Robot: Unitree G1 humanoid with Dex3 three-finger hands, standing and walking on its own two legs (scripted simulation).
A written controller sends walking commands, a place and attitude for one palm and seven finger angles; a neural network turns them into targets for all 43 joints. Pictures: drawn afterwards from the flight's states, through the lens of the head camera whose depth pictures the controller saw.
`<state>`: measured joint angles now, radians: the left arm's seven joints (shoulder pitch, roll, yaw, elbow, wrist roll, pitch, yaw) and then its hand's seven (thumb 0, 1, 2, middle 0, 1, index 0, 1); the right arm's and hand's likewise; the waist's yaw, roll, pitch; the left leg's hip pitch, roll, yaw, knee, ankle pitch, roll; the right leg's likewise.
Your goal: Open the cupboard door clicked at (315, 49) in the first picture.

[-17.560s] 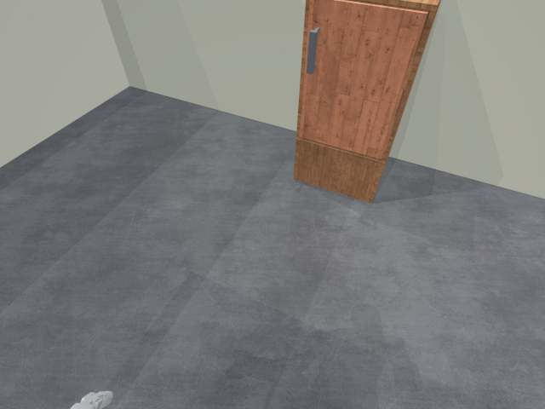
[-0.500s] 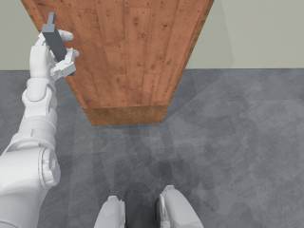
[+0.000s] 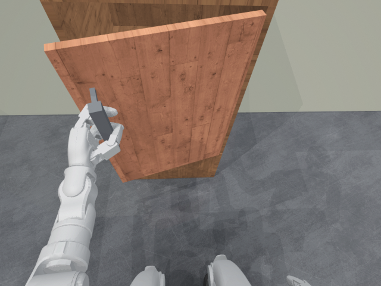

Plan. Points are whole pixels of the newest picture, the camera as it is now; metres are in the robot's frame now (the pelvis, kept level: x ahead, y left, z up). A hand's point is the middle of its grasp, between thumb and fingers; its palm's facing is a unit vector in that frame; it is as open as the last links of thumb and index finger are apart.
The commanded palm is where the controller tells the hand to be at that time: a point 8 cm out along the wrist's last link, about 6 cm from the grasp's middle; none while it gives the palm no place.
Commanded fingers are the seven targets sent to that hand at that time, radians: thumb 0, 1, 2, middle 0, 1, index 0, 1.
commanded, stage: pull the door open along its arc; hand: left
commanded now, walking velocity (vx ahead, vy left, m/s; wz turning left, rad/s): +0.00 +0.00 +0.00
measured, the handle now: (104, 121) +0.46 +0.18 +0.03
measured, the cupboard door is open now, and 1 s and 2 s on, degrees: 16 43 46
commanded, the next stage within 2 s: open thumb and fingers to let go in 0.58 s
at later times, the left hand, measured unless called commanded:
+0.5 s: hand (155, 187) +0.30 +0.06 +0.03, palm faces +0.41 -0.91 +0.00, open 6.2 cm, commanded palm +0.24 +0.09 +0.03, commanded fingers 0.00 0.90 0.90 -0.40 -1.35 -0.40 -1.35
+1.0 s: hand (168, 197) +0.29 +0.04 +0.03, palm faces +0.40 -0.92 -0.03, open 8.4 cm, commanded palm +0.23 +0.08 +0.03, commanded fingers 0.00 -0.29 0.39 -0.31 -1.22 -0.31 -1.22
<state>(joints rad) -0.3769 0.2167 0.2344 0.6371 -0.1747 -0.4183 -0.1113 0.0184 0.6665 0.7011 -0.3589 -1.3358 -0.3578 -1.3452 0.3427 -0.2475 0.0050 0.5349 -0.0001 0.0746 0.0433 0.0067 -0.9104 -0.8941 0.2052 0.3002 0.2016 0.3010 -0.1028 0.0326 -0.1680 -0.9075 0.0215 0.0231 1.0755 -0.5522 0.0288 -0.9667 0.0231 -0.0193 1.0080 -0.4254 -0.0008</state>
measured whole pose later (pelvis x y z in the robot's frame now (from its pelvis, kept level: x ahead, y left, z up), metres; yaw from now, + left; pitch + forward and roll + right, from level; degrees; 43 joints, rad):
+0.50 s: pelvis -0.01 -0.03 +0.00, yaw +4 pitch +16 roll +0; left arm -0.04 -0.11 -0.14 0.36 0.09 -0.39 0.56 0.03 0.68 0.74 -0.30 -1.31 -0.33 -1.33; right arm 0.21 -0.17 0.00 0.58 -0.08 0.01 0.04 0.01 -0.91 -0.89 0.21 0.30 0.20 0.30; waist -0.01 0.03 -0.17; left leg -0.82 0.00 -0.03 1.07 -0.53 -0.01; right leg -0.88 0.00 -0.07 1.05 -0.45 -0.05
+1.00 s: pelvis -0.02 -0.05 +0.00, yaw +5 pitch +16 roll +1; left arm 0.00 -0.11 -0.20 0.31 0.10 -0.37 0.57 0.01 0.30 0.64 -0.36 -1.28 -0.37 -1.29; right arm 0.16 -0.18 0.00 0.59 -0.09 -0.04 0.01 0.01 -0.91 -0.89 0.20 0.30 0.20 0.30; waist -0.01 0.03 -0.16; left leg -0.83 -0.01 -0.05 1.08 -0.52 -0.04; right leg -0.90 -0.01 -0.09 1.09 -0.46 -0.07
